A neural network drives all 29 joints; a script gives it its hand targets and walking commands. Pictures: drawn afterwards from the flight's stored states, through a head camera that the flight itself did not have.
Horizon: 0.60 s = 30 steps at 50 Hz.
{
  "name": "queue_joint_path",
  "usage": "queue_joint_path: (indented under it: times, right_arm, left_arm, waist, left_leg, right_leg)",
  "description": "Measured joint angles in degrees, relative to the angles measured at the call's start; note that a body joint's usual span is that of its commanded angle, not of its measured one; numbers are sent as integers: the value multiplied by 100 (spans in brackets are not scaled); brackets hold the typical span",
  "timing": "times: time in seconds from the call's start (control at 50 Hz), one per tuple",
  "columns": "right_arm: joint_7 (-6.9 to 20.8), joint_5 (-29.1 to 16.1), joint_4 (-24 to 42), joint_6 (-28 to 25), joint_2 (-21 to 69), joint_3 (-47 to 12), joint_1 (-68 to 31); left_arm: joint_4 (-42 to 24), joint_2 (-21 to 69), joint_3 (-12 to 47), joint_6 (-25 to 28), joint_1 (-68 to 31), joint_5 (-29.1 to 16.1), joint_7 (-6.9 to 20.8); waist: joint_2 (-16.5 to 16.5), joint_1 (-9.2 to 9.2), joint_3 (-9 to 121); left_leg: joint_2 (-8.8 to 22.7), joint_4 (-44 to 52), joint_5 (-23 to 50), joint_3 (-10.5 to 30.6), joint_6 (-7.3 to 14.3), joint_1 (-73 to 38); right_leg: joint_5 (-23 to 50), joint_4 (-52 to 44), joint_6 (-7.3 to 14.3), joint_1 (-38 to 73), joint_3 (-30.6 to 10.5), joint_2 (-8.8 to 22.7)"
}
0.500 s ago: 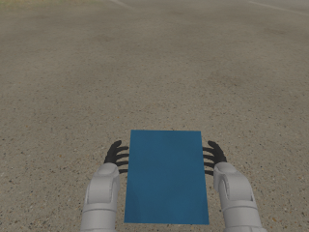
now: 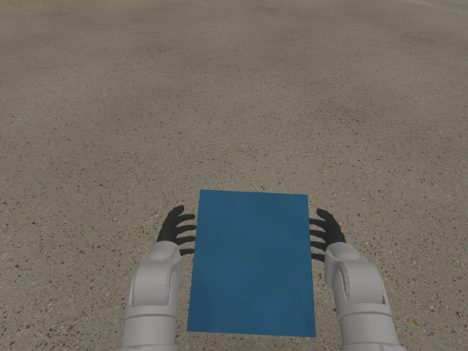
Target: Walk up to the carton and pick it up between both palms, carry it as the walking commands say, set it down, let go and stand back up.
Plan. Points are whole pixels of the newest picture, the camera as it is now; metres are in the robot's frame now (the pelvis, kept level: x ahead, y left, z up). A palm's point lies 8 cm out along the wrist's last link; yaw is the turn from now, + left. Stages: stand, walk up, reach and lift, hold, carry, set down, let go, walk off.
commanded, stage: carry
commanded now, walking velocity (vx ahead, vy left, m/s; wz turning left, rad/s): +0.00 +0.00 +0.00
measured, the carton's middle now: (247, 264) +0.32 +0.01 -0.05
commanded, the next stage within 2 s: none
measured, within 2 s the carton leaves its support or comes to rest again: neither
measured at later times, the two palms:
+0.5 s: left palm (181, 235) +0.30 +0.13 +0.07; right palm (346, 242) +0.30 -0.16 +0.06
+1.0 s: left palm (189, 151) +0.53 +0.14 +0.07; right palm (313, 153) +0.52 -0.14 +0.08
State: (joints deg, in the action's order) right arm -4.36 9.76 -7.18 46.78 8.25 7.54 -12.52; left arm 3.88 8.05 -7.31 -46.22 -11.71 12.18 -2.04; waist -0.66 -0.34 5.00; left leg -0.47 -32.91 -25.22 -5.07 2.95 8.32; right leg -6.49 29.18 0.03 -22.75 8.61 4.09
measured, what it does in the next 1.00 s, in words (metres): walks ahead: left foot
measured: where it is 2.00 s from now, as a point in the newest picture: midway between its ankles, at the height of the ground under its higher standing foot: (239, 331)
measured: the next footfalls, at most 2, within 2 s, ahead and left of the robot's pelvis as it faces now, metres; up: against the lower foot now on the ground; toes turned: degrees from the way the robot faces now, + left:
left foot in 0.94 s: +0.41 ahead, +0.12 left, +0.00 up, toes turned +9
right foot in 1.26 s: +0.46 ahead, -0.12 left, +0.02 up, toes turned -14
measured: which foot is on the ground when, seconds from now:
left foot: down 0.00-0.58, up 0.60-0.92, down 0.94-1.00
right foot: down 0.00-0.96, up 0.98-1.00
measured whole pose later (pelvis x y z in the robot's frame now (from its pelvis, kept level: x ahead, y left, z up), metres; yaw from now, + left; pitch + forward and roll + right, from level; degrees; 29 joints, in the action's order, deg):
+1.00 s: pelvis +0.23 +0.00 +0.01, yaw -2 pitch +3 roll +0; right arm -4.8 9.2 -1.6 58.2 8.9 7.2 -15.5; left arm -1.5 8.6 -8.8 -57.8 -14.7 11.9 -4.0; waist -3.5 0.6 7.9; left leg 5.3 -27.8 -7.1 -15.0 2.2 22.9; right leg -26.0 40.7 -2.7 -10.3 6.6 6.4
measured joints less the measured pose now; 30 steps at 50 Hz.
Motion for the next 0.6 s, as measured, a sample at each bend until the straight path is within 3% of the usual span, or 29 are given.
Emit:
queue_joint_path:
  times: [0.36, 0.46, 0.52, 0.54, 0.6]
  right_arm:
    - [-4, -38, 83, 143, -6, -50, 32]
    - [-36, -106, 103, 401, -14, -98, 85]
    - [-118, -97, 353, 518, -17, -155, 99]
    - [-136, -65, 381, 500, -11, -113, 59]
    - [-152, 43, 246, 357, 12, 154, -84]
  left_arm:
    - [-73, -7, -4, -83, 47, -9, 6]
    - [-114, -29, -50, -283, 179, -155, 21]
    - [-293, -28, -16, -374, 142, -236, -8]
    - [-285, -15, -1, -357, 68, -244, -19]
    - [105, 53, 28, -183, -271, -91, -11]
  waist:
    - [48, -1, 10]
    - [124, 31, 163]
    - [166, 36, 185]
    - [223, 37, 161]
    - [341, 64, 120]
  left_leg:
    - [0, 60, 42, -27, -26, -74]
    - [44, 609, 179, -52, -37, -394]
    - [113, 897, 231, -33, -139, -556]
    - [195, 823, 158, -3, -189, -554]
    - [449, -199, -152, 89, -290, -143]
  right_leg:
    - [15, -6, 16, 39, -23, -6]
    - [-1036, 520, -151, -46, -42, -5]
    - [-1179, 264, -61, 141, 49, -33]
    - [-889, 50, -8, 258, 127, -102]
    - [-413, -101, 196, 432, 365, -264]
